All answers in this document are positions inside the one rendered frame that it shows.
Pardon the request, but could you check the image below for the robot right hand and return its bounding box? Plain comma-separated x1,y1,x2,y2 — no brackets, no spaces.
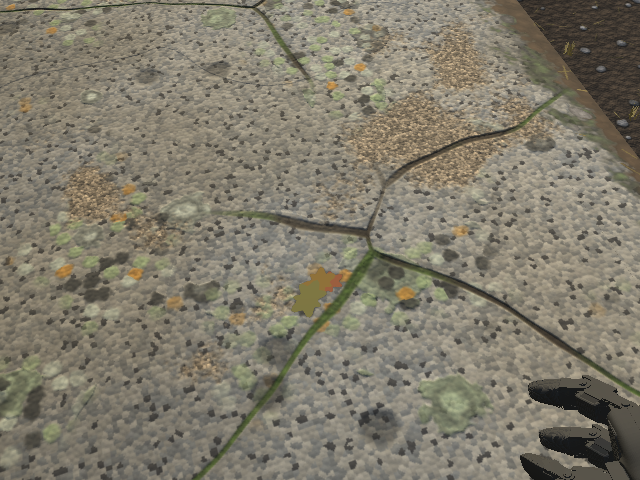
520,375,640,480

